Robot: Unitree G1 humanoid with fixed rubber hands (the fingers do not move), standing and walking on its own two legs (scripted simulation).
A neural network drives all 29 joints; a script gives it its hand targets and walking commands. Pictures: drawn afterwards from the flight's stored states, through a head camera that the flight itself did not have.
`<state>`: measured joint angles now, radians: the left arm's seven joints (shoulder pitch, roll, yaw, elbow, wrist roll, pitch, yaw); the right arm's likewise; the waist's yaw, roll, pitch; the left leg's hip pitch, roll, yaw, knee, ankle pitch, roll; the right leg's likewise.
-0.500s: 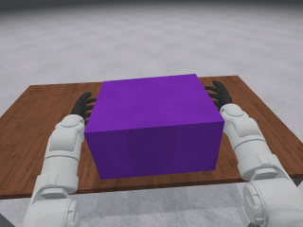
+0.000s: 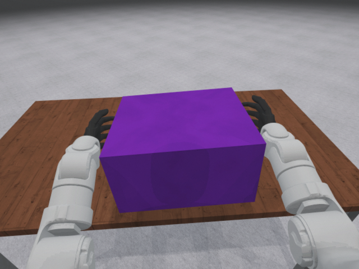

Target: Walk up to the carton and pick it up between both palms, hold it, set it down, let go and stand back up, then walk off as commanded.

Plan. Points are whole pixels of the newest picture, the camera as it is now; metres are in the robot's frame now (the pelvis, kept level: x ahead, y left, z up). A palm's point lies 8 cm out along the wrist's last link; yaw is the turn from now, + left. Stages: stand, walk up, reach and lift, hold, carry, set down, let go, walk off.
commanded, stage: hold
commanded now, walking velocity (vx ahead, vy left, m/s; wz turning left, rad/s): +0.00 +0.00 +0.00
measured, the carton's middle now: (181, 143) +0.40 +0.01 +0.13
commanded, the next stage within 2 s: set down in 1.92 s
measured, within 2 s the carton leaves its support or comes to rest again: neither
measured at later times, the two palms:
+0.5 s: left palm (93, 141) +0.37 +0.20 +0.17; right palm (266, 127) +0.39 -0.18 +0.18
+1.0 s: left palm (93, 141) +0.37 +0.20 +0.17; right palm (266, 127) +0.39 -0.18 +0.18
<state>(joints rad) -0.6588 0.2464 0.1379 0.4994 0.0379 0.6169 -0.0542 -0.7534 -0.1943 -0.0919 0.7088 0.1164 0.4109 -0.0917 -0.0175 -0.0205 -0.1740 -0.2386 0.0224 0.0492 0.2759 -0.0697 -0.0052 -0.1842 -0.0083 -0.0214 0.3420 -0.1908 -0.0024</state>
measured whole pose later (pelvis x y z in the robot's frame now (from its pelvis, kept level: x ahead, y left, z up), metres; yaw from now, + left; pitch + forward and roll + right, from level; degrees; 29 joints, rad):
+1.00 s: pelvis +0.00 +0.00 +0.00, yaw +0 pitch +2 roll +0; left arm -0.66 0.25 0.14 0.50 0.04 0.62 -0.05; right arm -0.75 -0.19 -0.09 0.71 0.12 0.41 -0.09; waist -0.02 -0.02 -0.17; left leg -0.24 0.02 0.05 0.28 -0.07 -0.01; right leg -0.18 -0.01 -0.02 0.34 -0.19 0.00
